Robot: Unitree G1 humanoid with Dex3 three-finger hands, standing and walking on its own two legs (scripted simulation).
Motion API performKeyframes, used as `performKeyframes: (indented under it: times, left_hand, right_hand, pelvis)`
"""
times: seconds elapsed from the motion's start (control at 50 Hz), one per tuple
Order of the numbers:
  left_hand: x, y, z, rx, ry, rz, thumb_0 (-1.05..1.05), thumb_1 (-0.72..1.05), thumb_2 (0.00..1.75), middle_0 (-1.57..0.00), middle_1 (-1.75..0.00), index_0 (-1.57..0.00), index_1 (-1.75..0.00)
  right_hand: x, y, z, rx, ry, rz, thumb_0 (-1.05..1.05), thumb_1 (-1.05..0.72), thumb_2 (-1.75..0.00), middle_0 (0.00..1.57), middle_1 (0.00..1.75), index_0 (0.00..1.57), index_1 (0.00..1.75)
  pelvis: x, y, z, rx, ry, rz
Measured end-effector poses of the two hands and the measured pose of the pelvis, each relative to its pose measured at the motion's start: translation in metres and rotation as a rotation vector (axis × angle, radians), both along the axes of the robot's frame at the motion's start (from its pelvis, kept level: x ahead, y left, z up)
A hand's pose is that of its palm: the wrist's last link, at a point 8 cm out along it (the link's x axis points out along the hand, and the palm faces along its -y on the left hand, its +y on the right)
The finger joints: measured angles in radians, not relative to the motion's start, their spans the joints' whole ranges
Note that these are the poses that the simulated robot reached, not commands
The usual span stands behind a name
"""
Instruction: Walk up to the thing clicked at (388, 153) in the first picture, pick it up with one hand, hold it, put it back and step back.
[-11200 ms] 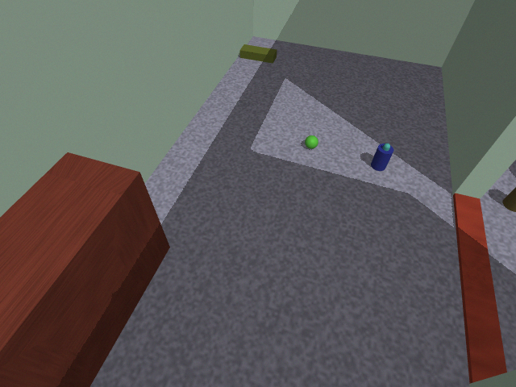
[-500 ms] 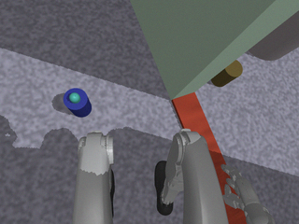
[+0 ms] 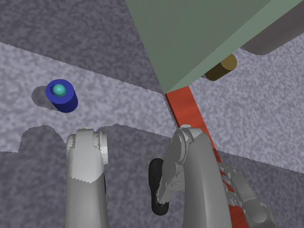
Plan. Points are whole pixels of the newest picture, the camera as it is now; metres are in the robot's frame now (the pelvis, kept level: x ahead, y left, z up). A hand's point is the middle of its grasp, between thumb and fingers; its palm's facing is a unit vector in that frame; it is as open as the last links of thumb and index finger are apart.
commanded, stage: approach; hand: left
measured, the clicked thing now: (62, 95) +0.45 +0.26 -0.27
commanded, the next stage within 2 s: close in in 0.24 s
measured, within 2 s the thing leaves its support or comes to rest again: neither
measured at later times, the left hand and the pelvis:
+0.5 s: hand (30, 110) +0.38 +0.33 -0.23, palm faces +0.23 -0.97 +0.07, open 17.6 cm; pelvis -0.01 +0.01 -0.06, yaw -6 degrees
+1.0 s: hand (56, 106) +0.41 +0.26 -0.25, palm faces +0.24 -0.97 +0.03, open 17.4 cm; pelvis -0.02 +0.01 -0.07, yaw -8 degrees
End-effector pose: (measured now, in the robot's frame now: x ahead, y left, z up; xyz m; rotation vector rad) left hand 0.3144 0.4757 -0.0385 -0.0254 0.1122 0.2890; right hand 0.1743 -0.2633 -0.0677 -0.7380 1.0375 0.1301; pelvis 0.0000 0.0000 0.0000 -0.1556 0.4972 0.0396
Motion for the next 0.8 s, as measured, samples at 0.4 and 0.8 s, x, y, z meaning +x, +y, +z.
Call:
performKeyframes:
  times: [0.4,0.8]
  left_hand:
    - [0.029,-0.075,-0.165,-0.043,0.037,-0.06,-0.02,-0.61,0.06,-0.04,-0.11,-0.06,-0.1]
    - [0.05,-0.138,-0.207,0.002,-0.025,-0.048,-0.02,-0.61,0.08,-0.04,-0.12,-0.08,-0.09]
  right_hand:
    - [-0.018,0.007,-0.024,-0.166,0.16,0.166,0.0,-0.91,-0.9,0.21,0.3,0.21,0.3]
    - [-0.041,0.019,-0.012,-0.277,0.258,0.266,0.0,-0.9,-0.89,0.21,0.3,0.21,0.31]
  pelvis:
    - [-0.007,0.005,-0.056,-0.078,-0.181,-0.048]
    - [-0.019,0.014,-0.071,-0.163,-0.319,-0.074]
